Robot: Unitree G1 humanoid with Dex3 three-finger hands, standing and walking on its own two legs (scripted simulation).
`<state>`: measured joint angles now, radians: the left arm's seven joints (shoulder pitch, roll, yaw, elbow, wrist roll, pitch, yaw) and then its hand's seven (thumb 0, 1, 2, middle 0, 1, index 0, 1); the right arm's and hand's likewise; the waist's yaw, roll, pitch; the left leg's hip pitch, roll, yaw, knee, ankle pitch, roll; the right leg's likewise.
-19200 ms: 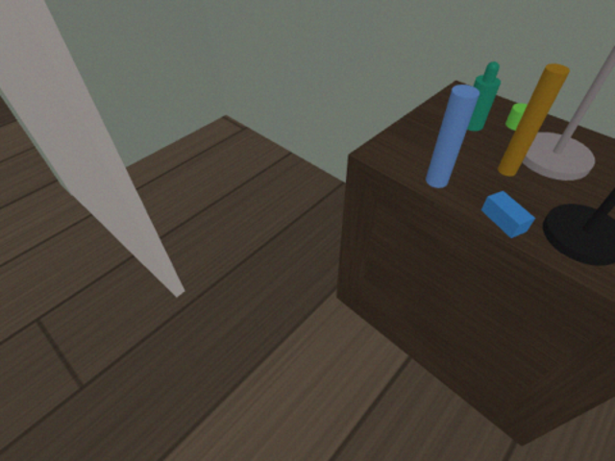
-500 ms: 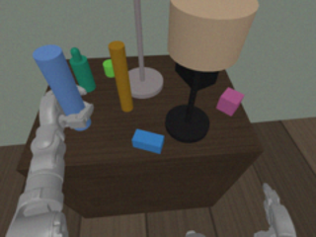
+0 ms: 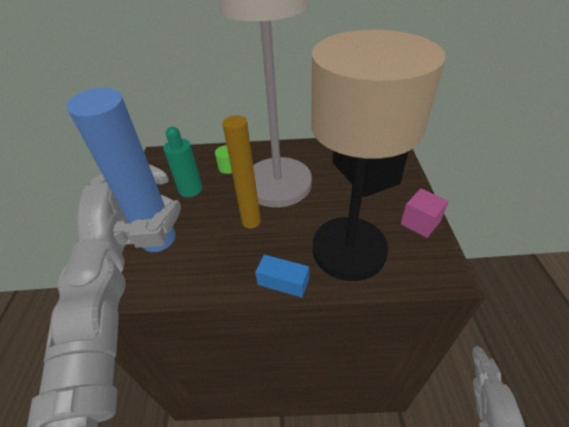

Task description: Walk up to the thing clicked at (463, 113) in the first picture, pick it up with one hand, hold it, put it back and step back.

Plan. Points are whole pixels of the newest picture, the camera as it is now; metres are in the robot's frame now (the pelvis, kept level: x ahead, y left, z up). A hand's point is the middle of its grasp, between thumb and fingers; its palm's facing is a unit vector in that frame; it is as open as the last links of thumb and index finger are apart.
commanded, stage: lift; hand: left
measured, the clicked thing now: (132, 183) +0.36 +0.18 +0.21
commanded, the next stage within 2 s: hold in 0.48 s
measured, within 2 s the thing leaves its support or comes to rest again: neither
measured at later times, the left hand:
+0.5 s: hand (134, 206) +0.33 +0.18 +0.20, palm faces +0.09 -1.00 -0.01, open 7.0 cm
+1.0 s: hand (128, 191) +0.33 +0.17 +0.23, palm faces +0.08 -1.00 -0.01, open 7.0 cm
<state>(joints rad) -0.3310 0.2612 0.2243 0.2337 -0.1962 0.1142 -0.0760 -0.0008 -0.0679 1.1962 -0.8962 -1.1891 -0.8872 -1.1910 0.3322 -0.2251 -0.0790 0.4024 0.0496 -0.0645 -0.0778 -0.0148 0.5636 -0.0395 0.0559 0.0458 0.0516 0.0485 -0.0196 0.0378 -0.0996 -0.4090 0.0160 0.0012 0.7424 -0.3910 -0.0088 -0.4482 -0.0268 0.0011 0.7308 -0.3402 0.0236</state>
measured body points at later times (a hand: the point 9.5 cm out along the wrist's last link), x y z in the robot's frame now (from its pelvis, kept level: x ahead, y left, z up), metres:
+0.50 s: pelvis -0.01 +0.00 +0.01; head -0.04 -0.01 +0.46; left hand +0.32 +0.23 +0.21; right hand +0.15 -0.26 -0.05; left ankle +0.00 +0.12 -0.71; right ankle +0.02 -0.13 -0.71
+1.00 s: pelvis +0.00 +0.00 +0.02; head -0.03 -0.02 +0.47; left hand +0.32 +0.23 +0.23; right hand +0.17 -0.26 -0.05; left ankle +0.00 +0.12 -0.71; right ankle +0.02 -0.13 -0.71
